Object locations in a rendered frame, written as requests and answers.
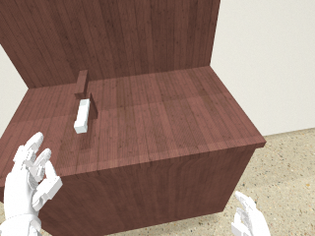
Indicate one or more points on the robot right hand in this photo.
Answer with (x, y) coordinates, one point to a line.
(254, 222)

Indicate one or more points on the robot left forearm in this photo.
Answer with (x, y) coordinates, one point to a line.
(26, 224)

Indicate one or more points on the counter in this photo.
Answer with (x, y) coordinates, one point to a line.
(166, 140)

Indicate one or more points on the robot left hand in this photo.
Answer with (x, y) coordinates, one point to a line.
(22, 194)

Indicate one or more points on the tap lever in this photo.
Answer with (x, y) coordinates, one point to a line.
(82, 118)

